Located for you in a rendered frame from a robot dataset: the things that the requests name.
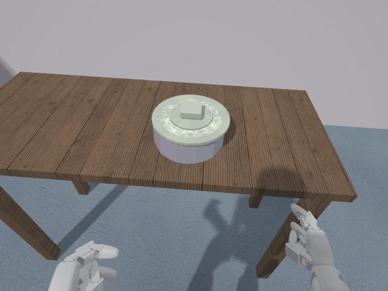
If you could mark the robot left hand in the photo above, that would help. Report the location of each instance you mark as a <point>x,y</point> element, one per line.
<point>68,276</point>

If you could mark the pot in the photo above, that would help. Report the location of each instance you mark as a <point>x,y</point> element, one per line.
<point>187,154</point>

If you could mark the knob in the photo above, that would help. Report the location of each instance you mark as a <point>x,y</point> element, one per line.
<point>191,109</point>

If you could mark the robot right hand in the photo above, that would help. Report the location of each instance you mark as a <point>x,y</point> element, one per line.
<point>314,248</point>

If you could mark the lid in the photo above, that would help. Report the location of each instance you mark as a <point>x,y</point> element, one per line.
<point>214,122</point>

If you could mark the right robot forearm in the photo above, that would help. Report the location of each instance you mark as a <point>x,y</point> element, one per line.
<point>327,278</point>

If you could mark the table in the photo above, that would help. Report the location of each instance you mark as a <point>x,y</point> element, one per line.
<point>97,129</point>

